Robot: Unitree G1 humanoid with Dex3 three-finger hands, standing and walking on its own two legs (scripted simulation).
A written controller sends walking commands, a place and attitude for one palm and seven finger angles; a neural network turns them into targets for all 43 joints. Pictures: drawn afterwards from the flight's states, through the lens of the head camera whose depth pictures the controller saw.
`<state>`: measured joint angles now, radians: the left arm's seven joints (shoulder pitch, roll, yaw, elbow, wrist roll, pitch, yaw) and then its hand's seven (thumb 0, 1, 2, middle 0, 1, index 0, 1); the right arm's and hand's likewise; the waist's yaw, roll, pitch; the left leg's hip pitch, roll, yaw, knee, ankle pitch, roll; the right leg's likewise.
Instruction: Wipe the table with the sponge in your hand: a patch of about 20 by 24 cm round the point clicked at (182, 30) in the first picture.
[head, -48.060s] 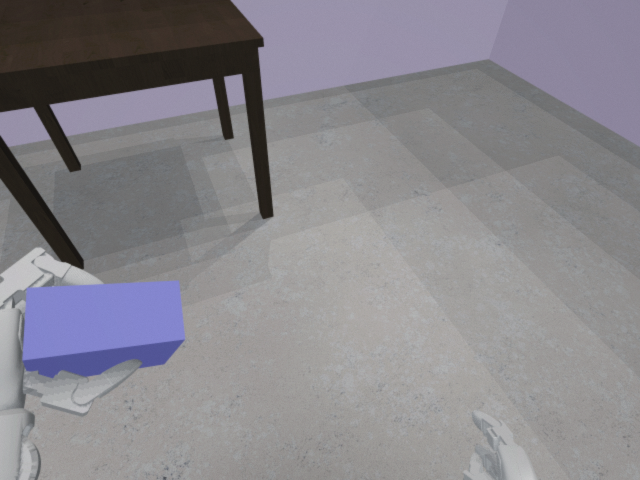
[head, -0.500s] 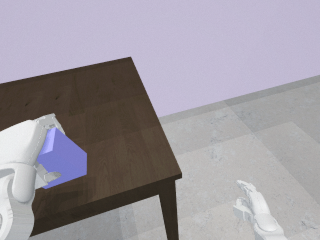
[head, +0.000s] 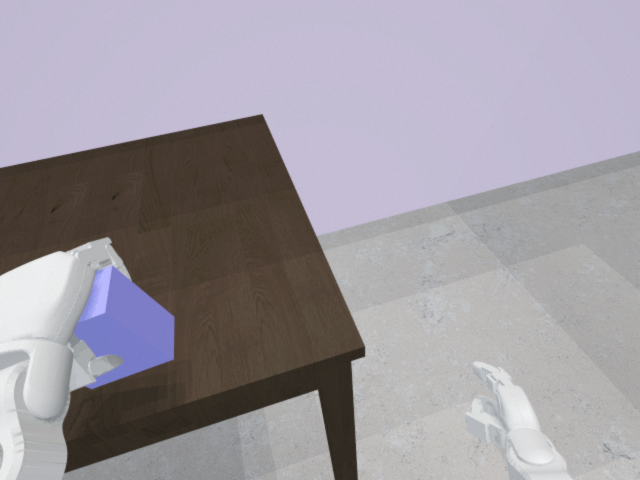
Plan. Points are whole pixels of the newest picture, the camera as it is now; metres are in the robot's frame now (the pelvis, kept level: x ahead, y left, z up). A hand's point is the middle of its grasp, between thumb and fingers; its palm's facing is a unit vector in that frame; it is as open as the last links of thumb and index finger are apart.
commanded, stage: bring the sponge back beside the body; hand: left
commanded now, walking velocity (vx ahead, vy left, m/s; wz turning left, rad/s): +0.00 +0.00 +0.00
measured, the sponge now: (112, 338) +0.20 +0.28 +0.13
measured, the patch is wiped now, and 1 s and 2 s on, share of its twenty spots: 1.00 1.00 1.00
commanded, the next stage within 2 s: step back with the hand held close in 0.16 s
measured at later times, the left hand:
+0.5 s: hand (136, 293) +0.22 +0.23 +0.19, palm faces +0.33 -0.84 -0.43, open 10.1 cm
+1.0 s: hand (15, 355) +0.12 +0.28 +0.21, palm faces +0.47 -0.81 -0.35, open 10.1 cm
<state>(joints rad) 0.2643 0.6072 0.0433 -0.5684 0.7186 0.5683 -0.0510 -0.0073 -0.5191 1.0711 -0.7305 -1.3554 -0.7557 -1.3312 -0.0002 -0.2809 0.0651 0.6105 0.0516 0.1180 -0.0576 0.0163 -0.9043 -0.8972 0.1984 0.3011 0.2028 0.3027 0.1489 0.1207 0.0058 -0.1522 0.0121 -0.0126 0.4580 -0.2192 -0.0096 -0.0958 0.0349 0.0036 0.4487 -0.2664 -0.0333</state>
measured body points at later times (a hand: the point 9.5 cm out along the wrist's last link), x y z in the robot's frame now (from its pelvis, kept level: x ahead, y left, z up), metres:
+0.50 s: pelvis +0.00 +0.01 -0.01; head +0.01 +0.01 +0.44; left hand +0.20 +0.28 +0.21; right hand +0.20 -0.22 -0.08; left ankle +0.02 +0.13 -0.74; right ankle -0.01 -0.10 -0.74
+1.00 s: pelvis -0.08 +0.03 -0.02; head -0.09 +0.05 +0.43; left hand +0.09 +0.32 +0.23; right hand +0.10 -0.19 -0.10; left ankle +0.02 +0.13 -0.74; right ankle -0.01 -0.10 -0.74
